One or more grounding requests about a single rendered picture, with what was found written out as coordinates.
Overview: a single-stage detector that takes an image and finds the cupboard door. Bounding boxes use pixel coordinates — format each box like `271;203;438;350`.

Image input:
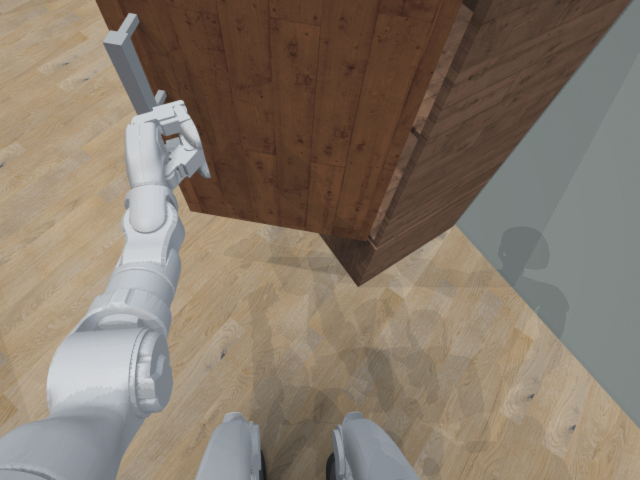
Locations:
95;0;463;241

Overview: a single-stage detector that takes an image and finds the handle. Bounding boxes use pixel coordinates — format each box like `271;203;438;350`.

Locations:
103;13;167;115

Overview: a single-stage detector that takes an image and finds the robot left forearm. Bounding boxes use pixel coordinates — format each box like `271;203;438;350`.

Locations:
46;185;185;411

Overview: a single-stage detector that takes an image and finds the robot left upper arm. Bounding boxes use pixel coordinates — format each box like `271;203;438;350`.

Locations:
0;327;173;480

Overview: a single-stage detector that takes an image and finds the robot right shin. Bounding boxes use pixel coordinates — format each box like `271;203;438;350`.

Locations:
335;412;363;480

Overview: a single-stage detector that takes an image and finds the left robot hand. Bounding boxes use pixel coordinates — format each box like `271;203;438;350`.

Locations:
124;100;211;192

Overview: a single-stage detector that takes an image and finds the robot right thigh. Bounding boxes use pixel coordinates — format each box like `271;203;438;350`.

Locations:
332;418;420;480

